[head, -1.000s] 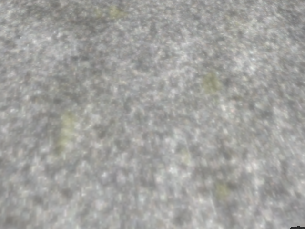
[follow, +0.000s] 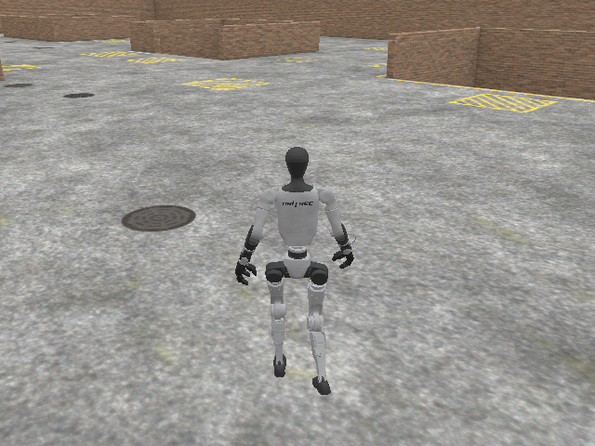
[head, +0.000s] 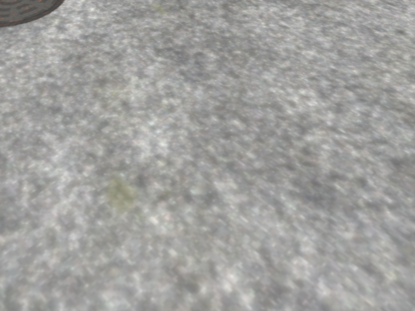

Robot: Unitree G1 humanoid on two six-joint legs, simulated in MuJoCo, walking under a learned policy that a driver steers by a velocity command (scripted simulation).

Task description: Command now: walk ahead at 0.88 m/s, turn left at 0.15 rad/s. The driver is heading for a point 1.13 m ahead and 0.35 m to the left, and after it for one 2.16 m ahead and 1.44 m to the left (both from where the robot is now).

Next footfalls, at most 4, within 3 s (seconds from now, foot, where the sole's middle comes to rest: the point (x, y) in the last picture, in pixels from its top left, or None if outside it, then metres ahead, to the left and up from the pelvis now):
0.36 right None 0.48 -0.07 -0.76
0.80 left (139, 228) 0.78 0.29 -0.76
1.24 right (112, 140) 1.21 0.46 -0.76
1.72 left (67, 119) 1.33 0.69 -0.76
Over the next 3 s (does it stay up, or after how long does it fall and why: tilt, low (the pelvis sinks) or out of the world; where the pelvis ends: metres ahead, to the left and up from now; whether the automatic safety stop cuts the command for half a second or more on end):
stays up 1.40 0.53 0.01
